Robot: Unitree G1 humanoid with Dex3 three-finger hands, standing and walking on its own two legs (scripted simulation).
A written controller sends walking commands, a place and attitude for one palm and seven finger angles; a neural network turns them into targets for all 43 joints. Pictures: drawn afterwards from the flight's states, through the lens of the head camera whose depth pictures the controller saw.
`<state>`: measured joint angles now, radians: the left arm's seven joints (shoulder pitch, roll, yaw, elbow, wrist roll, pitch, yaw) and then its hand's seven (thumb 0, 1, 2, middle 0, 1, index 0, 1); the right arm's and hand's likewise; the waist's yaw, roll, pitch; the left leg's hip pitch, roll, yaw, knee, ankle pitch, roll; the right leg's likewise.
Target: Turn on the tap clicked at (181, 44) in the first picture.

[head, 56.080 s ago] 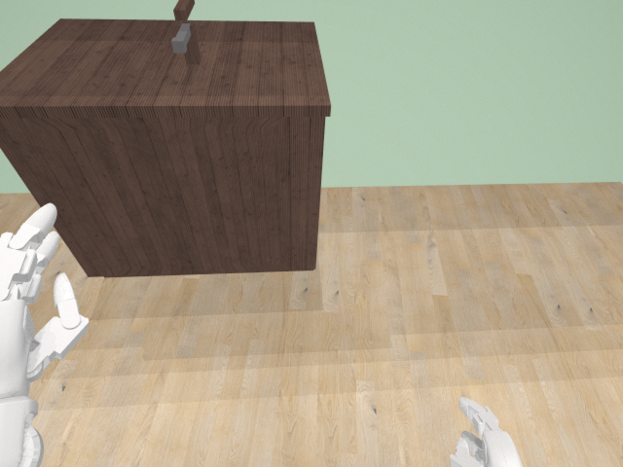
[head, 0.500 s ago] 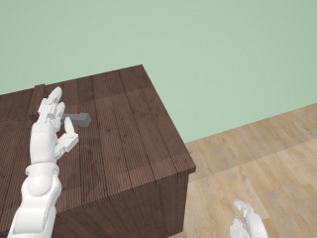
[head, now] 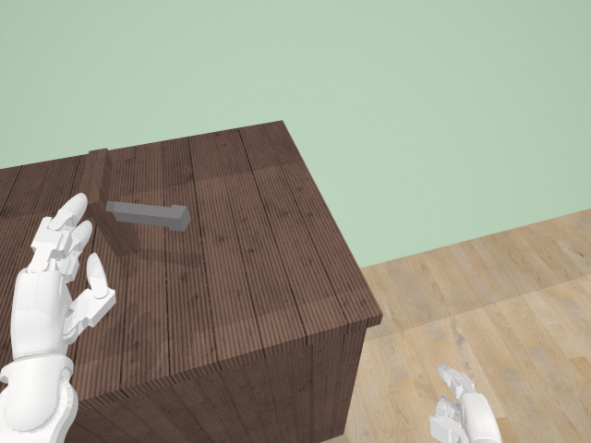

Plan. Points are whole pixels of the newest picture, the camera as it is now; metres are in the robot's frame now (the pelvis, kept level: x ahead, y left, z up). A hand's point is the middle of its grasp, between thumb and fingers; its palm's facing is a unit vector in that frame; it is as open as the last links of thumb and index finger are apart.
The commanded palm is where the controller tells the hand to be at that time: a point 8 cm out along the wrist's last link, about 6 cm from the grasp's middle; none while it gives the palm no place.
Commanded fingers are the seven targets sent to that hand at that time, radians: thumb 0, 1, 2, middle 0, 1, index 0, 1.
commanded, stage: draw the hand back beside the body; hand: left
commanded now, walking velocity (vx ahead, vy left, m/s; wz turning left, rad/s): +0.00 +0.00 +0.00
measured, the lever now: (178, 218) +0.39 +0.24 +0.10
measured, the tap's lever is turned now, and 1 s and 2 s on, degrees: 64 64 64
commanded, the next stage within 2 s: step back with the hand held close in 0.42 s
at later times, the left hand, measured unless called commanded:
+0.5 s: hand (98, 302) +0.21 +0.24 +0.15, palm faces +0.44 -0.83 -0.34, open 7.4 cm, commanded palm +0.16 +0.29 +0.17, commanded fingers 0.00 0.90 0.90 -0.20 -0.30 -0.20 -0.30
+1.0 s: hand (82, 341) +0.17 +0.24 +0.14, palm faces +0.35 -0.81 -0.46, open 7.4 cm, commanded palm +0.12 +0.29 +0.17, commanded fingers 0.00 0.90 0.90 -0.20 -0.30 -0.20 -0.30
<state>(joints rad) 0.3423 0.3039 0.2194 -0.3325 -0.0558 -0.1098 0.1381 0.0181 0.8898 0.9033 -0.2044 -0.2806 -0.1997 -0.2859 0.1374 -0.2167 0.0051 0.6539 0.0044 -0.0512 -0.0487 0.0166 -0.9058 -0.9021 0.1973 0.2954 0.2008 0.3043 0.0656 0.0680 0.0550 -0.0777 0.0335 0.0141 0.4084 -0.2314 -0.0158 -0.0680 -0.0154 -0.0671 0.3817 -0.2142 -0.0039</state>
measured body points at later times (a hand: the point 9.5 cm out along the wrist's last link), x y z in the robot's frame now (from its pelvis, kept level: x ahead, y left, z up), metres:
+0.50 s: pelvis +0.01 +0.00 +0.00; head +0.00 -0.02 +0.45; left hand +0.18 +0.29 +0.17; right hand +0.21 -0.21 -0.09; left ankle +0.00 +0.13 -0.74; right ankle +0.00 -0.12 -0.74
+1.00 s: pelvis -0.04 +0.01 -0.01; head +0.00 -0.01 +0.43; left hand +0.14 +0.28 +0.17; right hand +0.14 -0.23 -0.11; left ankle +0.00 +0.13 -0.74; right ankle +0.00 -0.12 -0.74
